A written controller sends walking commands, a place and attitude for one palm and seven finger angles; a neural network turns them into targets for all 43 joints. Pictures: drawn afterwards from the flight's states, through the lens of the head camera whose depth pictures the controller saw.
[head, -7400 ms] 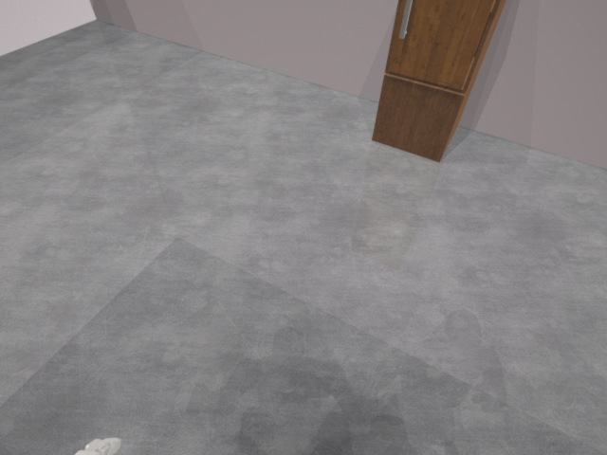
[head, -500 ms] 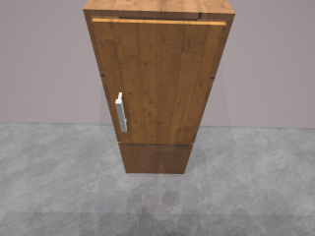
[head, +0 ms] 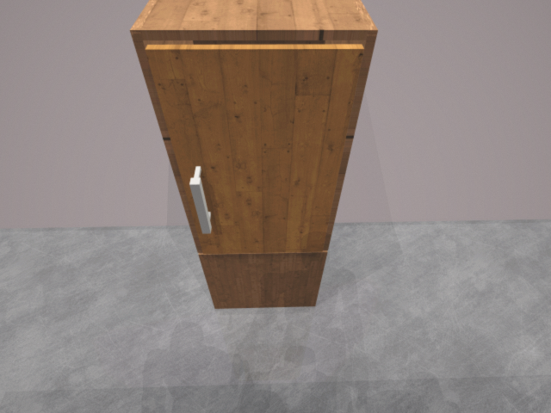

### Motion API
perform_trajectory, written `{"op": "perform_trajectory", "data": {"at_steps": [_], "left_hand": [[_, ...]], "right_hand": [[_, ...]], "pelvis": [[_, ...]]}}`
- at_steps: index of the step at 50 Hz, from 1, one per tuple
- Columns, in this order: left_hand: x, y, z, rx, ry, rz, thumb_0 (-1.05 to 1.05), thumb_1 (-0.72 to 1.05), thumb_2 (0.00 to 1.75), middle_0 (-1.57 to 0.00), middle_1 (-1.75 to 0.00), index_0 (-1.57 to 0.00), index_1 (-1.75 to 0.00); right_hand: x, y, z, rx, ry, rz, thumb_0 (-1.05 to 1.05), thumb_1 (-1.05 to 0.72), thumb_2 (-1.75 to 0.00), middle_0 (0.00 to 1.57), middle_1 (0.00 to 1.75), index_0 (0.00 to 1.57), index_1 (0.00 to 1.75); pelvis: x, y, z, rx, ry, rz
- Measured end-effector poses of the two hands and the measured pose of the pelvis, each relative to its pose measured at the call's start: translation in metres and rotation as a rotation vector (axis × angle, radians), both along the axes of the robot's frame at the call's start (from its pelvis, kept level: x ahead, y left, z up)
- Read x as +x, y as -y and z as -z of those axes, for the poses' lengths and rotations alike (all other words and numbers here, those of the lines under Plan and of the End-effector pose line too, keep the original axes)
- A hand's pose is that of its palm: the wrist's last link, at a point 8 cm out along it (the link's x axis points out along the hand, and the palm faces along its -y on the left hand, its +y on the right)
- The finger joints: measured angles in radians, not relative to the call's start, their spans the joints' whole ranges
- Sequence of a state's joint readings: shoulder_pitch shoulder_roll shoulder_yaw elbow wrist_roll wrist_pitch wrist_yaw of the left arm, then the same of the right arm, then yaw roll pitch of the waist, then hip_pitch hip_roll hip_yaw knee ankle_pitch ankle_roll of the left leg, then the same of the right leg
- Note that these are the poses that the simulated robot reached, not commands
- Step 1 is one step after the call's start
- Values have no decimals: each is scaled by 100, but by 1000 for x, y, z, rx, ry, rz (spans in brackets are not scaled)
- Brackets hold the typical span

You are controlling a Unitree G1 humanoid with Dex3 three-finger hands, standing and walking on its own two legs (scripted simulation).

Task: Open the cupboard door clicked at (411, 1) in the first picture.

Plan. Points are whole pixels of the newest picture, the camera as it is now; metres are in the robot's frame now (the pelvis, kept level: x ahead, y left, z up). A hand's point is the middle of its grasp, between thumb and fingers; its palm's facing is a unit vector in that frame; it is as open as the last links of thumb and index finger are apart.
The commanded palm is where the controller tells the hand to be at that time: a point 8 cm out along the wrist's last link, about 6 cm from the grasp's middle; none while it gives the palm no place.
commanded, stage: come to a stop and stand still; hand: left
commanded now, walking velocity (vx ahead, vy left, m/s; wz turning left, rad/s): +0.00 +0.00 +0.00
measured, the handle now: (202, 201) +0.56 +0.20 -0.09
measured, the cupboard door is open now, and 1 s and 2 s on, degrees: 0 0 0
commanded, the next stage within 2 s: look again from close up in 0.04 s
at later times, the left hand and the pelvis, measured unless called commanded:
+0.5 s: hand out of the picture +0.02 +0.19 -0.18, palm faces +0.03 -0.98 -0.21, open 7.4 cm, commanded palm none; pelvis +0.01 +0.02 -0.01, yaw +0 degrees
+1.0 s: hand (150, 345) +0.22 +0.20 -0.03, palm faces +0.14 -0.99 -0.02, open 7.8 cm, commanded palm +0.13 +0.26 -0.08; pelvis -0.01 +0.01 -0.05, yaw +1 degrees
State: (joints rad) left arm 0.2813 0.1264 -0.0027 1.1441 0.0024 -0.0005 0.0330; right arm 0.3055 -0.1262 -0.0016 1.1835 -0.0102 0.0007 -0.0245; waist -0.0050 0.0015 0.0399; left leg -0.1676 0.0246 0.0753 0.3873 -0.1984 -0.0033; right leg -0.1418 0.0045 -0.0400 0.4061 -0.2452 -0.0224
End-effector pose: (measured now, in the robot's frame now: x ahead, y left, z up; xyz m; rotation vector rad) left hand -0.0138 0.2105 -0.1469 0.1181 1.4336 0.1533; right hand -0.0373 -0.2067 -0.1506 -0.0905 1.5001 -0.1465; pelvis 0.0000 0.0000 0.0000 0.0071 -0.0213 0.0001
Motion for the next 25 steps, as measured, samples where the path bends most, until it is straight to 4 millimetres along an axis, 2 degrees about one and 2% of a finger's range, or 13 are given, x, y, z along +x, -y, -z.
{"op": "perform_trajectory", "data": {"at_steps": [8,13,25], "left_hand": [[-5,5,1,-5,-8,-1,1,91,90,-19,-30,-20,-30],[-3,-2,6,-1,14,20,1,91,89,-20,-30,-20,-30],[24,-33,2,36,78,18,1,91,90,-19,-30,-20,-30]], "right_hand": [[-2,-5,1,11,-3,3,1,-91,-89,20,30,19,30],[18,-6,7,8,73,-14,1,-91,-90,20,30,19,30],[51,-9,6,-20,140,-63,2,-93,-89,20,30,20,30]], "pelvis": [[1,0,1,-7,-8,-1],[0,-8,8,-25,-16,-12],[10,-22,9,-5,-8,-6]]}}
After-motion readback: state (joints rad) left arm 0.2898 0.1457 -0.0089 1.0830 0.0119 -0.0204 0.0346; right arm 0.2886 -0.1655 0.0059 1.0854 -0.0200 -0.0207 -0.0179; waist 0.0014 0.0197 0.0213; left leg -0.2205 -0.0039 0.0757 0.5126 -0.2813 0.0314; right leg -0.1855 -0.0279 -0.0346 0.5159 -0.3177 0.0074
